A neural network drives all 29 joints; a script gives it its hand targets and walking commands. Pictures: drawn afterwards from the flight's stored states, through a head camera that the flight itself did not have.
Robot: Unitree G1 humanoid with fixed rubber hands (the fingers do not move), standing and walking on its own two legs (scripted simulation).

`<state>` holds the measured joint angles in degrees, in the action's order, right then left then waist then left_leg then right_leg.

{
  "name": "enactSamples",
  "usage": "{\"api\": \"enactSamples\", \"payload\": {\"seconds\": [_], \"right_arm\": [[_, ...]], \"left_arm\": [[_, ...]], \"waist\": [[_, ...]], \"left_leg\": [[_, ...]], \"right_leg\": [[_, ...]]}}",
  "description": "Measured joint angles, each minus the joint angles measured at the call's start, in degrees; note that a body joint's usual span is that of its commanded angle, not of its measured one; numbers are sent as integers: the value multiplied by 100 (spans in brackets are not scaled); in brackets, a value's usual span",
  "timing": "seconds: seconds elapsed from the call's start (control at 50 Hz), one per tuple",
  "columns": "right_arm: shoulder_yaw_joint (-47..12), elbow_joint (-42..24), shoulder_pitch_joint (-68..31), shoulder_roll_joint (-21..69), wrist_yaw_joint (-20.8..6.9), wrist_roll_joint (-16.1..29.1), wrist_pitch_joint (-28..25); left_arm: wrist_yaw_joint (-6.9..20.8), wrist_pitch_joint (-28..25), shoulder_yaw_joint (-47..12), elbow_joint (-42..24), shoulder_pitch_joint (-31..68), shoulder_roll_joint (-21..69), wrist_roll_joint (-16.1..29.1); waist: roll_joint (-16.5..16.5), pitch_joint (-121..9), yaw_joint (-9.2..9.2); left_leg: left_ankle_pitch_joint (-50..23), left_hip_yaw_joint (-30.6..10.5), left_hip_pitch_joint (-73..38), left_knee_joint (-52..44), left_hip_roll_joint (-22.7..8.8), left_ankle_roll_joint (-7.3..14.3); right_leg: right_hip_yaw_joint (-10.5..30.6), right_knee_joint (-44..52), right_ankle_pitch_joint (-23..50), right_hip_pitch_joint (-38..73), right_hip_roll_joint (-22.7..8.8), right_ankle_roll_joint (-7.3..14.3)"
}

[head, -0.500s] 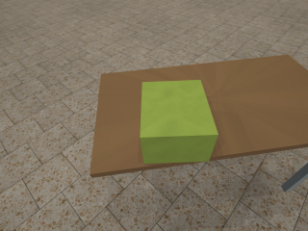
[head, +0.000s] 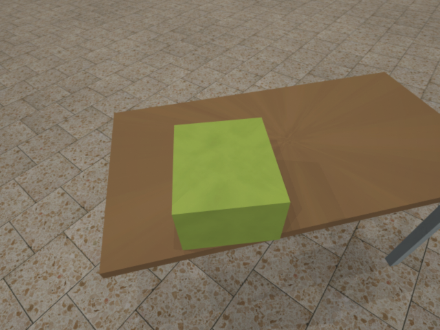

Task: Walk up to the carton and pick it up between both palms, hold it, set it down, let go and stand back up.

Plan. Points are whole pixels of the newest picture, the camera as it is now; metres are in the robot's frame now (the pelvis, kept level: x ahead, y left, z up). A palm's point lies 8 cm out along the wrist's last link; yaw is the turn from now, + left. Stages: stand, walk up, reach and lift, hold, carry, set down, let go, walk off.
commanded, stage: walk up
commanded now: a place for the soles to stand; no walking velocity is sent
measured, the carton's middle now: (224, 179) +0.47 +0.01 -0.03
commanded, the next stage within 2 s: reach and lift in 2.00 s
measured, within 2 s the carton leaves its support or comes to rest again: neither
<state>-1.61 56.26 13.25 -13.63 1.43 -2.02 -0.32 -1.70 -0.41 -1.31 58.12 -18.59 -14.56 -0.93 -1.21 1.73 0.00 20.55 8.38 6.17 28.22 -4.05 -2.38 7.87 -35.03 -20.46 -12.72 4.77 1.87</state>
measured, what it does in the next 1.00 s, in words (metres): steps on the spot: left foot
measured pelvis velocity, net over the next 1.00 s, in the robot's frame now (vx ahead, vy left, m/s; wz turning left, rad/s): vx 0.00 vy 0.02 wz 0.04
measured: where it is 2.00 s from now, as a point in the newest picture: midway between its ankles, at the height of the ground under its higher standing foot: outside the picture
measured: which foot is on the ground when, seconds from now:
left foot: down 0.00-0.12, up 0.14-0.30, down 0.32-1.00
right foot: down 0.00-1.00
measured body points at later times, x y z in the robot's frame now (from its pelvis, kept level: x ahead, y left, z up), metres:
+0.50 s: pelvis +0.00 +0.02 +0.01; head +0.01 +0.03 +0.46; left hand +0.02 +0.26 -0.15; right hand +0.05 -0.23 -0.13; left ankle +0.03 +0.12 -0.73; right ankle -0.03 -0.09 -0.73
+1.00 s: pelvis +0.00 +0.02 +0.01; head +0.01 +0.03 +0.46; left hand +0.01 +0.27 -0.15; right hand +0.02 -0.22 -0.14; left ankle +0.03 +0.12 -0.73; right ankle -0.03 -0.09 -0.73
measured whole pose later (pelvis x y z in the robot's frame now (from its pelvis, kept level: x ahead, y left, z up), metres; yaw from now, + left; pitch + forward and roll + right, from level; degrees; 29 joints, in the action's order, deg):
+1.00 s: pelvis +0.00 +0.02 +0.01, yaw +2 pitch -2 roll +0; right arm -2.0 62.8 16.2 -11.3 1.6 -0.2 -1.3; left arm -2.2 -0.2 -3.7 66.2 -13.0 -13.3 -0.4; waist -0.5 2.2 -1.1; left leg 10.2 -1.1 11.5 23.2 2.9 2.4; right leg 2.3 -22.8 -15.5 -5.7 1.4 0.6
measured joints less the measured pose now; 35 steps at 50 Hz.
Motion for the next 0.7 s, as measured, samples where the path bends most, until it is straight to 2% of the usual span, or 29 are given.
{"api": "enactSamples", "payload": {"seconds": [0.04,0.1,0.14,0.18,0.22,0.26,0.28,0.32,0.34,0.42,0.52,0.7], "right_arm": [[22,44,35,-33,4,-12,25],[32,143,89,-138,-17,-23,75],[7,208,102,-200,-38,7,143],[-27,222,97,-195,-31,20,202],[-46,167,61,-143,-8,53,187],[-46,71,-8,-75,18,86,110],[-41,21,-50,-45,27,91,62],[-26,-48,-109,13,36,80,-48],[-20,-33,-132,87,41,70,-72],[-40,125,-79,187,23,237,44],[-51,279,-63,156,-27,217,42],[-40,500,45,171,-14,201,-41]], "left_arm": [[-6,16,3,-51,16,-17,-11],[10,-6,9,-142,59,8,5],[9,-51,38,-221,75,62,57],[-22,-68,86,-283,38,114,61],[-66,-32,129,-305,-7,138,11],[-91,17,148,-280,-40,134,-41],[-90,40,137,-242,-44,127,-47],[-55,80,83,-114,-3,89,-15],[-36,90,61,-42,46,43,18],[-64,146,-29,104,149,40,15],[6,34,-126,294,271,135,45],[-25,-3,-146,588,453,96,78]], "waist": [[-10,4,-17],[102,36,-66],[239,76,-71],[303,121,-15],[300,190,49],[264,268,94],[246,303,100],[210,352,62],[87,366,56],[-103,158,75],[-40,63,21],[32,100,-70]], "left_leg": [[74,57,-13,90,-23,-7],[212,63,47,322,-144,-2],[496,-156,212,679,-198,127],[1169,-488,466,1214,-68,198],[1371,-654,746,1558,75,240],[1040,-706,925,1384,168,255],[645,-705,922,1034,194,269],[-708,-679,771,224,223,334],[-893,-630,714,173,303,354],[-634,-567,612,115,462,417],[-803,-634,542,-191,518,443],[-957,-734,486,-417,601,480]], "right_leg": [[-62,-142,-85,-45,-11,-42],[-131,-137,-117,-17,74,153],[-184,16,-39,64,174,196],[-172,292,112,201,232,201],[-138,606,291,346,246,214],[-108,854,441,458,240,196],[-96,905,479,488,238,169],[-106,758,409,468,238,100],[-75,606,318,445,162,64],[-185,543,234,461,-94,-72],[-246,940,405,597,-164,-91],[-344,1178,521,692,-250,-132]]}}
